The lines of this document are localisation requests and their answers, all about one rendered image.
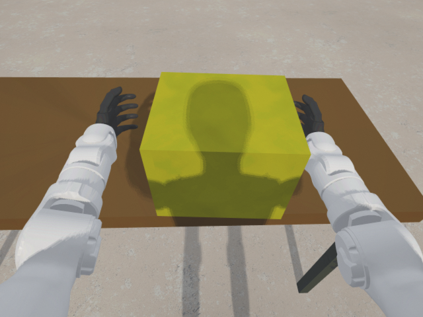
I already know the left robot hand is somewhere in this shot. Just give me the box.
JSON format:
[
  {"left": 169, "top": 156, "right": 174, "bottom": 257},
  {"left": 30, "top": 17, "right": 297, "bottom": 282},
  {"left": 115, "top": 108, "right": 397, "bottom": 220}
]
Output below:
[{"left": 95, "top": 87, "right": 138, "bottom": 138}]

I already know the right robot hand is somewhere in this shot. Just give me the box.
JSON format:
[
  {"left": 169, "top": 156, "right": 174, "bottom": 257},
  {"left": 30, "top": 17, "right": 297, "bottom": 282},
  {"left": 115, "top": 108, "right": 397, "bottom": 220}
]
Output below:
[{"left": 293, "top": 94, "right": 325, "bottom": 138}]

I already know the table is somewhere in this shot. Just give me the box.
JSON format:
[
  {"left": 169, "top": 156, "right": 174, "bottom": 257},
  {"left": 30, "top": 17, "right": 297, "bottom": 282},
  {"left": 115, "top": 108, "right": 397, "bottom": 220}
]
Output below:
[{"left": 0, "top": 77, "right": 423, "bottom": 293}]

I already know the carton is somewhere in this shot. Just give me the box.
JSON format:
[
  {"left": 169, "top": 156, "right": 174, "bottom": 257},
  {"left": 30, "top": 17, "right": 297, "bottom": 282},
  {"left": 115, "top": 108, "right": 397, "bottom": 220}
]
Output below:
[{"left": 139, "top": 72, "right": 311, "bottom": 219}]

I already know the right robot upper arm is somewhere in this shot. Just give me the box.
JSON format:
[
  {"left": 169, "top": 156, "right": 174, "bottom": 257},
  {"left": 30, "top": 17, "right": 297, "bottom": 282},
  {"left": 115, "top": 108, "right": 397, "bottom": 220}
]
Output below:
[{"left": 335, "top": 220, "right": 423, "bottom": 317}]

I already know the robot left forearm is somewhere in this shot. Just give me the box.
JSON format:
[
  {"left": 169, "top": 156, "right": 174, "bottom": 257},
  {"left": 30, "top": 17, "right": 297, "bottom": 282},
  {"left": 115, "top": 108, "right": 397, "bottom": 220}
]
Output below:
[{"left": 15, "top": 123, "right": 117, "bottom": 269}]

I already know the left robot upper arm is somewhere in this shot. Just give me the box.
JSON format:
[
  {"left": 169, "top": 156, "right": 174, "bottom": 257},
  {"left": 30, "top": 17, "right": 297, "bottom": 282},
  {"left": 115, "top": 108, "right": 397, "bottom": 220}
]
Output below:
[{"left": 0, "top": 208, "right": 102, "bottom": 317}]

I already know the robot right forearm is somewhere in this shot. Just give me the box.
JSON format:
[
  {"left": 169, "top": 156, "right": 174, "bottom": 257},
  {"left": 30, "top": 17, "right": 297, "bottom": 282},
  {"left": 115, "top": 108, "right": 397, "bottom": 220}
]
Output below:
[{"left": 305, "top": 132, "right": 423, "bottom": 263}]

